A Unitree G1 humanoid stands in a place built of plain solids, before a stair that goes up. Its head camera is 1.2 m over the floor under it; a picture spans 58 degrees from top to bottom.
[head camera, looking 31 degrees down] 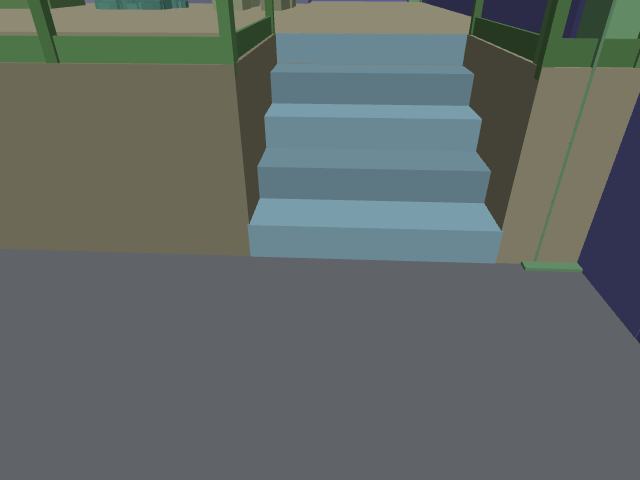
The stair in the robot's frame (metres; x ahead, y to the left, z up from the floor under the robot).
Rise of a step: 0.18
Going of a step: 0.30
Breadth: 1.22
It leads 3 degrees to the right of straight ahead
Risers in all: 5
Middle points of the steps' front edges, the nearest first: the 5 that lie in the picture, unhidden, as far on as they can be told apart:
1.80 -0.26 0.18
2.10 -0.27 0.36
2.40 -0.29 0.55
2.70 -0.30 0.73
3.00 -0.32 0.91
